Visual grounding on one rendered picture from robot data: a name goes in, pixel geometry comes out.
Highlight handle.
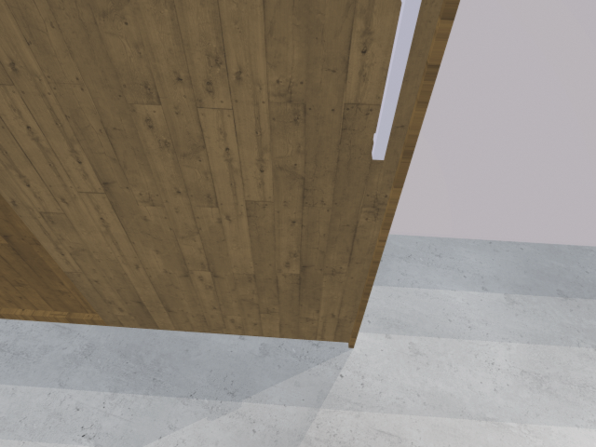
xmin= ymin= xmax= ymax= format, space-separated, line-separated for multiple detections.
xmin=372 ymin=0 xmax=422 ymax=160

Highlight wardrobe door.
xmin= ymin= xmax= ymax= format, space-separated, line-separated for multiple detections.
xmin=0 ymin=0 xmax=443 ymax=342
xmin=0 ymin=194 xmax=98 ymax=314

